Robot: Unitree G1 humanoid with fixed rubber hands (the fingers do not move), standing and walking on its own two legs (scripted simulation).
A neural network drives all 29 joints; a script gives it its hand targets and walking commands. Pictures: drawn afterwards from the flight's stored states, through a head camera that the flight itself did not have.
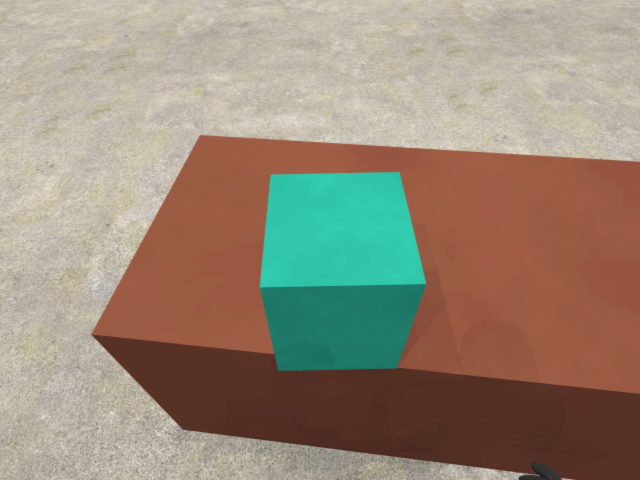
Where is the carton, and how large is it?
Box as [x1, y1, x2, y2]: [260, 172, 425, 370]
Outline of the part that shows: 399,172 271,175 260,278 260,290 278,370 396,367 425,285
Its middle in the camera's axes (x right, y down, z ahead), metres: +0.03 +0.05 +0.63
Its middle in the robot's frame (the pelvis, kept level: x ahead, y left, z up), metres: +0.42 -0.01 -0.04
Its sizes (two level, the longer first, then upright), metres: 0.210 0.200 0.250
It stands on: a pedestal, 0.60 m high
